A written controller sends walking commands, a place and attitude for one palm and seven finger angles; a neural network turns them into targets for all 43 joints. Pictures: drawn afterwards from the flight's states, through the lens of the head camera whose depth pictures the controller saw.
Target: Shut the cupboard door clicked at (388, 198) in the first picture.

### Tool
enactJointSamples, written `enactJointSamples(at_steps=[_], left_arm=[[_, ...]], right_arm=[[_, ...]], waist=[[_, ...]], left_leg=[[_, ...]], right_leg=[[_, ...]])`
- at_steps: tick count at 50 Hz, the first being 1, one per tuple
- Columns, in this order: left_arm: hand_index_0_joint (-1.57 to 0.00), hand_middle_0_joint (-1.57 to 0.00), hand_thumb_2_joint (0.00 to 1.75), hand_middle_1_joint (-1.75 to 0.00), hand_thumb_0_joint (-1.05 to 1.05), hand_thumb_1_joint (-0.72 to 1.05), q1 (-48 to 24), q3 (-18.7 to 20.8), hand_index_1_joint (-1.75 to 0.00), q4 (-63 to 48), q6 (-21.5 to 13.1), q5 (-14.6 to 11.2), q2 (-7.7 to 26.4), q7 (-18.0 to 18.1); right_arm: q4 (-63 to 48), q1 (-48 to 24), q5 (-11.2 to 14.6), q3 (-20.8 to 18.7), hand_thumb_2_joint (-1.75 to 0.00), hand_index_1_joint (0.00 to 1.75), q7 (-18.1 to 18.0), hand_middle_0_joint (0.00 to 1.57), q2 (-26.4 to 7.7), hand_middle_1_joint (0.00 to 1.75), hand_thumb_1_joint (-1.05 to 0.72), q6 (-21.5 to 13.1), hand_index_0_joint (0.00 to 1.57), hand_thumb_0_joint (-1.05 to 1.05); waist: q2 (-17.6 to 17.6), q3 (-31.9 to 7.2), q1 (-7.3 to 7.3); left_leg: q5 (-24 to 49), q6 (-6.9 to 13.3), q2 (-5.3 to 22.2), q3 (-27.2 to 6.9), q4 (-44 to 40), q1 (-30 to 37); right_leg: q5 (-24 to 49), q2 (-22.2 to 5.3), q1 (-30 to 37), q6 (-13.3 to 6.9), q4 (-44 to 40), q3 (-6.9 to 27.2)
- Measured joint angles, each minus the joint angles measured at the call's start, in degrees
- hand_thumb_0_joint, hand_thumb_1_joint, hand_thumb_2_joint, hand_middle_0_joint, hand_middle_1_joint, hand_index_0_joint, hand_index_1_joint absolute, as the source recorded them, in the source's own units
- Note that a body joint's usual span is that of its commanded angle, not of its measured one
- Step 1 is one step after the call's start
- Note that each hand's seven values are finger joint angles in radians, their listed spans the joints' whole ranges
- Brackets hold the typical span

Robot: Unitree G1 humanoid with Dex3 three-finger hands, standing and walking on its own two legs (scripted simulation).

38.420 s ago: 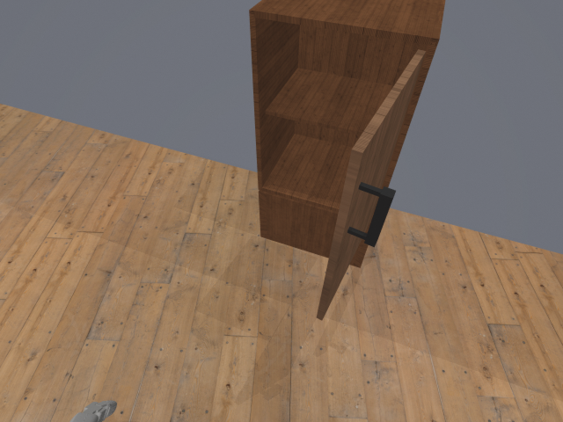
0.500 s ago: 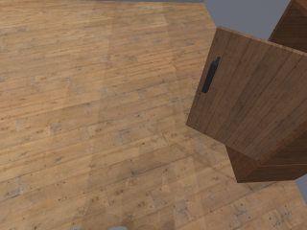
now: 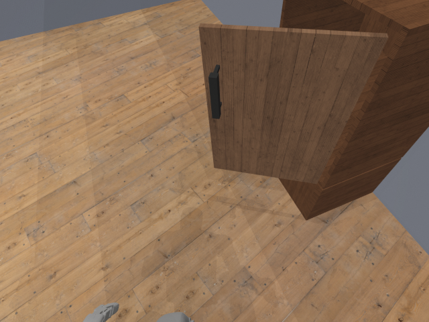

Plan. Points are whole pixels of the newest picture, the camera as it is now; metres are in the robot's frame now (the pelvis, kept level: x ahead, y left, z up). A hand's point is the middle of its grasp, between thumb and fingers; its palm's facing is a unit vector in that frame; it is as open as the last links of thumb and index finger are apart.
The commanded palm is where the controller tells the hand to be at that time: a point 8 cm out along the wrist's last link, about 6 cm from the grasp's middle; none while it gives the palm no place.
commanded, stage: turn to face it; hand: left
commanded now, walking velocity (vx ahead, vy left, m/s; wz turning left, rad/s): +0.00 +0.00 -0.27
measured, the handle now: (216, 92) +0.69 +0.02 +0.00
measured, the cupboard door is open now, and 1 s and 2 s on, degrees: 55 55 55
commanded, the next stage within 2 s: take the last steps up to it in 0.18 s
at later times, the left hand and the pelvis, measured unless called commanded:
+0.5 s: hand out of the picture +0.12 +0.20 -0.16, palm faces -0.12 -0.98 -0.18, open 7.4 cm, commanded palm none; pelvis +0.05 +0.01 +0.02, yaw -9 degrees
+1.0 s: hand (179, 294) +0.20 +0.10 -0.17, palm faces -0.16 -0.97 -0.16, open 7.3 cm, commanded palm none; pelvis +0.15 -0.06 +0.01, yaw -11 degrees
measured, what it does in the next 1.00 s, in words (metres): walks ahead: left foot, then right foot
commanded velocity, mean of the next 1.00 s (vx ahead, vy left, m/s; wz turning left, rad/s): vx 0.11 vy -0.03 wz -0.12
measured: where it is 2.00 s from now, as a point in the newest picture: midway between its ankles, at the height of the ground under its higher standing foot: outside the picture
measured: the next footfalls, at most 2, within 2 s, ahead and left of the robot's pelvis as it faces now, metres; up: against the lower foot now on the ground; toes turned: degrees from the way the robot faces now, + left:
left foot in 0.30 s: +0.09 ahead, +0.13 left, +0.00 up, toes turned -2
right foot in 0.70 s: +0.11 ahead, -0.15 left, +0.00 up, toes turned -13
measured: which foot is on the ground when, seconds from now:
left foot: up 0.00-0.28, down 0.30-0.70, up 0.72-1.00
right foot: down 0.00-0.32, up 0.34-0.68, down 0.70-1.00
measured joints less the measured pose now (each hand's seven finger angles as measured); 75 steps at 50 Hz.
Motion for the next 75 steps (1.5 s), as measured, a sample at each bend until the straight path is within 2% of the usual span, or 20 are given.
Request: enactJointSamples(at_steps=[4, 12, 15, 18, 21, 23, 29, 35, 38, 42, 45, 49, 51, 52, 55, 62, 65, 68, 71, 75], left_arm=[[-0.20, -0.20, 0.90, -0.30, 0.00, 0.91, 1.2, -0.5, -0.30, 0.6, -0.2, -0.1, -0.9, 1.0], [-0.20, -0.20, 0.90, -0.30, 0.00, 0.90, 3.3, -0.4, -0.30, 2.7, -0.2, 0.2, -1.2, 1.1], [-0.20, -0.20, 0.90, -0.30, 0.00, 0.90, 4.1, -0.1, -0.30, 3.5, 0.3, -0.1, -1.0, 1.2], [-0.20, -0.20, 0.90, -0.30, 0.00, 0.90, 4.3, 0.5, -0.30, 4.4, 1.2, -0.4, 0.2, 1.1], [-0.20, -0.20, 0.90, -0.30, 0.00, 0.91, 4.5, 1.0, -0.30, 5.3, 1.9, 0.3, 1.0, 0.2], [-0.20, -0.20, 0.90, -0.30, 0.00, 0.91, 4.4, 1.2, -0.30, 5.5, 1.8, 0.4, 1.3, -0.5], [-0.19, -0.19, 0.90, -0.30, 0.00, 0.91, 3.6, 1.0, -0.30, 5.7, 1.1, 0.2, 1.3, -1.2], [-0.19, -0.19, 0.90, -0.30, 0.00, 0.91, 2.2, 0.5, -0.30, 5.3, -0.3, 0.3, 0.7, -1.9], [-0.19, -0.19, 0.90, -0.30, 0.00, 0.91, 1.5, 0.0, -0.30, 5.8, -2.2, 0.1, -1.0, -0.9], [-0.20, -0.20, 0.90, -0.30, 0.00, 0.91, 3.6, -0.5, -0.30, 6.6, -3.1, 0.0, -2.5, 0.5], [-0.20, -0.20, 0.90, -0.30, 0.00, 0.93, 5.2, -0.4, -0.30, 8.1, -3.5, 0.0, -2.2, 1.3], [-0.20, -0.20, 0.90, -0.30, 0.00, 0.93, 7.1, -0.9, -0.30, 10.2, -3.6, 0.0, -2.2, 1.3], [-0.20, -0.20, 0.90, -0.30, 0.00, 0.92, 8.0, -1.2, -0.30, 11.2, -3.4, -0.3, -2.7, 1.6], [-0.20, -0.20, 0.90, -0.30, 0.00, 0.92, 8.4, -1.4, -0.30, 11.7, -3.2, -0.5, -2.9, 1.8], [-0.20, -0.20, 0.90, -0.30, 0.00, 0.92, 8.8, -1.8, -0.30, 12.6, -1.8, -0.8, -2.9, 2.9], [-0.20, -0.20, 0.90, -0.30, 0.00, 0.91, 5.6, -2.1, -0.30, 9.9, 0.2, -0.7, -3.8, 3.0], [-0.20, -0.20, 0.90, -0.30, 0.00, 0.91, 4.8, -1.6, -0.30, 8.1, 0.4, -0.3, -3.3, 2.9], [-0.20, -0.20, 0.90, -0.30, 0.00, 0.91, 5.2, -1.2, -0.30, 7.2, 0.1, 0.3, -2.8, 3.1], [-0.20, -0.20, 0.90, -0.30, 0.00, 0.91, 6.6, -1.1, -0.30, 7.1, -0.5, 0.6, -2.1, 3.3], [-0.20, -0.20, 0.90, -0.30, 0.00, 0.91, 7.5, -1.5, -0.30, 8.1, -0.8, 0.4, -1.8, 3.3]], right_arm=[[0.4, -0.8, 0.0, 0.3, -0.90, 0.30, 0.2, 0.20, 0.6, 0.30, -0.91, -0.4, 0.20, 0.01], [0.2, -1.9, 0.3, 1.0, -0.90, 0.30, 0.3, 0.20, 3.4, 0.30, -0.91, -1.2, 0.20, 0.01], [-0.2, -1.9, 0.3, 1.5, -0.90, 0.30, 0.2, 0.20, 4.1, 0.30, -0.91, -2.3, 0.20, 0.01], [-0.1, -2.0, -0.6, 2.4, -0.90, 0.30, 0.0, 0.20, 5.6, 0.30, -0.91, -3.2, 0.20, 0.01], [-0.5, -0.4, -1.2, 3.3, -0.90, 0.30, -0.2, 0.20, 6.7, 0.30, -0.91, -3.9, 0.20, 0.01], [-0.3, 0.8, -1.3, 3.5, -0.90, 0.30, -0.3, 0.20, 7.0, 0.30, -0.91, -4.4, 0.20, 0.01], [2.2, 4.4, -1.4, 3.0, -0.90, 0.30, -0.3, 0.20, 6.7, 0.30, -0.91, -5.3, 0.20, 0.01], [5.5, 8.0, -1.1, 1.6, -0.90, 0.30, 0.3, 0.20, 5.0, 0.30, -0.91, -4.2, 0.20, 0.01], [7.7, 8.2, -0.5, 0.9, -0.90, 0.30, 0.6, 0.20, 3.5, 0.30, -0.91, -2.6, 0.20, 0.01], [8.1, 6.5, -0.7, 0.6, -0.90, 0.30, 0.9, 0.20, 3.5, 0.30, -0.91, -2.3, 0.20, 0.01], [6.5, 4.3, -0.7, 0.8, -0.90, 0.30, 1.1, 0.20, 4.3, 0.30, -0.91, -3.2, 0.20, 0.01], [4.9, 1.5, -0.5, 1.4, -0.90, 0.30, 1.1, 0.19, 5.6, 0.30, -0.91, -4.4, 0.20, 0.01], [4.7, 0.3, -0.3, 2.0, -0.90, 0.30, 0.8, 0.19, 6.1, 0.30, -0.91, -5.1, 0.20, 0.01], [4.7, -0.1, -0.3, 2.4, -0.90, 0.30, 0.6, 0.19, 6.3, 0.30, -0.91, -5.6, 0.20, 0.01], [5.3, -1.6, 0.0, 3.4, -0.90, 0.30, -0.2, 0.19, 8.2, 0.30, -0.91, -5.5, 0.20, 0.01], [3.5, -6.9, 0.5, 3.3, -0.90, 0.30, -1.2, 0.20, 8.9, 0.30, -0.91, -3.6, 0.20, 0.00], [2.8, -8.0, 0.4, 2.5, -0.90, 0.30, -0.9, 0.20, 8.1, 0.30, -0.91, -2.7, 0.20, 0.00], [3.1, -7.6, 0.5, 1.5, -0.90, 0.30, -0.6, 0.20, 6.7, 0.30, -0.91, -1.6, 0.20, 0.00], [3.9, -6.0, 0.4, 0.9, -0.90, 0.30, -0.3, 0.20, 5.9, 0.30, -0.91, -0.4, 0.20, 0.00], [5.3, -4.2, 0.5, 0.8, -0.90, 0.30, -0.4, 0.20, 5.0, 0.30, -0.91, -0.1, 0.20, 0.01]], waist=[[-1.7, -0.6, 0.14], [-4.9, -2.0, 1.27], [-5.3, -2.6, 1.46], [-7.5, -2.6, 1.54], [-7.8, -3.0, 1.07], [-7.4, -3.0, 0.92], [-5.5, -2.6, 0.13], [-4.2, -2.7, -1.40], [-2.1, -2.5, -1.25], [-3.2, -3.2, -0.51], [-4.5, -3.2, -0.41], [-5.3, -2.7, 0.28], [-5.1, -2.4, 0.99], [-5.0, -2.4, 1.28], [-7.5, -2.7, 2.27], [-6.5, 0.2, 3.00], [-5.2, 0.8, 2.81], [-3.2, 0.3, 2.34], [-3.8, -1.2, 2.15], [-5.0, -2.2, 1.61]], left_leg=[[4.0, -0.9, -2.1, -1.8, 5.4, -3.9], [6.6, -1.0, -3.6, -2.3, -10.5, 0.4], [14.6, 0.3, -3.9, -2.2, -23.0, 5.6], [12.1, 3.6, -4.3, -0.5, -22.1, 6.0], [12.3, 3.6, -3.7, 0.4, -24.9, 7.7], [13.6, 3.4, -3.3, 0.7, -27.8, 9.3], [14.6, 2.4, -1.6, 2.5, -32.9, 13.6], [9.2, 0.0, 0.3, 3.6, -27.1, 14.7], [0.3, 1.8, 0.3, -0.3, -11.8, 9.2], [2.9, 2.4, -1.7, -0.7, 1.3, 1.0], [6.6, 1.9, -2.0, 0.0, -1.4, -2.2], [11.0, 1.8, -2.6, 0.7, -13.4, -1.2], [19.1, 1.8, -3.2, 0.4, -21.7, 1.7], [23.2, 2.8, -3.3, 0.3, -23.8, 3.1], [16.6, 5.3, -4.8, 1.5, -23.0, 4.9], [18.3, 5.8, -6.1, 2.7, -26.7, 4.3], [19.2, 5.4, -5.8, 2.7, -26.5, 2.6], [18.2, 4.4, -4.8, 1.4, -25.1, 1.3], [7.6, 3.5, -6.0, -1.6, -17.5, 0.8], [4.5, 2.5, -6.2, -2.7, -12.8, 3.5]], right_leg=[[2.8, 0.1, 1.7, -0.3, -4.6, 2.0], [3.0, 0.9, 3.9, 0.2, -6.8, 4.3], [1.0, 1.8, 3.1, 1.1, -3.9, 4.9], [-6.5, 1.6, -0.5, 1.3, 6.4, 5.6], [-7.2, 1.5, -5.4, 1.6, 19.9, 4.5], [-5.0, 0.8, -7.5, 2.0, 23.9, 3.8], [-2.0, -1.6, -8.1, 2.6, 16.8, 1.8], [2.9, -1.8, -0.7, 1.5, -3.8, -0.4], [3.9, -0.4, 0.5, 0.0, -2.4, -1.7], [3.8, 0.0, 5.2, -0.6, -7.7, -2.2], [4.7, 0.6, 8.2, -1.0, -11.7, -2.3], [3.3, 1.4, 10.9, -0.9, -12.9, -2.4], [1.2, 2.0, 11.6, -0.5, -10.9, -2.3], [-0.3, 2.3, 11.7, -0.2, -9.1, -2.2], [-2.6, 0.4, 11.9, 0.7, -6.1, -1.1], [-2.5, -0.8, 7.7, 1.7, -2.6, 0.4], [-3.2, -0.5, 6.1, 1.1, -2.4, 0.7], [-2.5, 0.9, 6.4, -1.0, -4.5, 0.0], [-1.7, 0.9, 7.2, -1.5, -5.5, 0.1], [-1.2, 0.8, 8.3, -1.8, -6.5, 0.4]])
